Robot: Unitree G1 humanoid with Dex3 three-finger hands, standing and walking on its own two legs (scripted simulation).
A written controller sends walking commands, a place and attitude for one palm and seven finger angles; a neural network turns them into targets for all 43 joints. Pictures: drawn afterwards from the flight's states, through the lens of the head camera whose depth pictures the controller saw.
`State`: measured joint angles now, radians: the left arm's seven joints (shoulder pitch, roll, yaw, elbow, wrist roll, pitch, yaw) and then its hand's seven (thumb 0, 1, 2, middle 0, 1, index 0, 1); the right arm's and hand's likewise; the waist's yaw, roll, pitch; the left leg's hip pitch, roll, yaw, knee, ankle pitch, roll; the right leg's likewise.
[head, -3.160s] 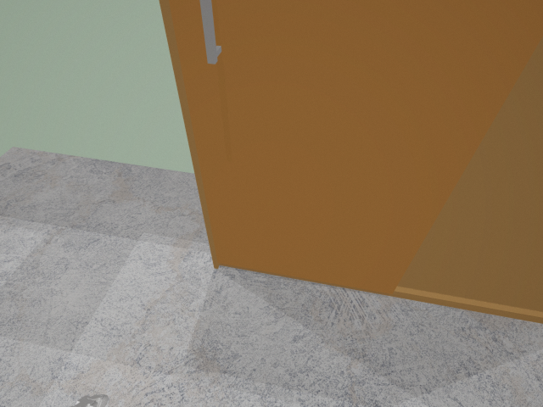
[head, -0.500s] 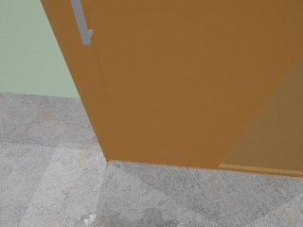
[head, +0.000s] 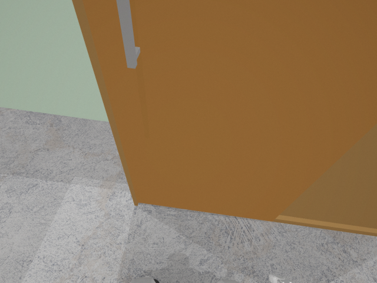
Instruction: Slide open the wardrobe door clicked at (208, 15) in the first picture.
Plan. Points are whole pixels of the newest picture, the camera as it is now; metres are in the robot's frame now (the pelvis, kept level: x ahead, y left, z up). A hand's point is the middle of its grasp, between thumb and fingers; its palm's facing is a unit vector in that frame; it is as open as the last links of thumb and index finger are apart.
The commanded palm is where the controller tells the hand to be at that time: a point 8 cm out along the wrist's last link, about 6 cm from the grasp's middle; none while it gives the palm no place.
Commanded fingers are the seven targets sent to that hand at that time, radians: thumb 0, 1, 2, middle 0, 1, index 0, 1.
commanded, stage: come to a stop and stand still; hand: left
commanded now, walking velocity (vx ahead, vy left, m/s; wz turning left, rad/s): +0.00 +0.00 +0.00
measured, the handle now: (128, 10) +0.52 +0.17 +0.28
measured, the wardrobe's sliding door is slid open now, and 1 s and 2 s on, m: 0.00 0.00 0.00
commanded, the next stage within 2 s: look again from close up in 1.40 s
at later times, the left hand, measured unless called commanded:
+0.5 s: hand out of the picture -0.04 +0.13 -0.17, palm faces +0.07 -0.98 -0.18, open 7.3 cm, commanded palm none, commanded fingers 0.00 0.90 0.90 -0.20 -0.30 -0.20 -0.30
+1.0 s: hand out of the picture -0.09 +0.13 -0.18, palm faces +0.04 -0.99 -0.16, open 7.4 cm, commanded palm none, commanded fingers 0.00 0.90 0.90 -0.20 -0.30 -0.20 -0.30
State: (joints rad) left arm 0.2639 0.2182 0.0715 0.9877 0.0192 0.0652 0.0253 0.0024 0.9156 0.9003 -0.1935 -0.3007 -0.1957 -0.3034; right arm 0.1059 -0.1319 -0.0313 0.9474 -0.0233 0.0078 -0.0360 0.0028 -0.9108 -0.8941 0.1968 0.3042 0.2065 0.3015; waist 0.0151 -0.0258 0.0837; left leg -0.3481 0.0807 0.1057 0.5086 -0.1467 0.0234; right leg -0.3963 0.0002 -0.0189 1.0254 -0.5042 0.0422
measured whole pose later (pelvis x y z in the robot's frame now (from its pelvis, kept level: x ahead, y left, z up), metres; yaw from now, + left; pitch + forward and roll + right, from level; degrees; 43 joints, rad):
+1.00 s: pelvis -0.06 -0.02 +0.00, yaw +1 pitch -1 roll -1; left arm 0.35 0.11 0.00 1.11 0.02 -0.01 0.04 0.00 0.91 0.90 -0.20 -0.30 -0.20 -0.30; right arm 0.33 -0.14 -0.01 1.07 -0.02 0.01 -0.01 0.00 -0.91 -0.89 0.19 0.30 0.20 0.30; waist -0.02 0.02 0.01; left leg -0.30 0.04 0.03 0.56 -0.24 -0.01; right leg -0.27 -0.01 -0.06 0.51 -0.23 0.00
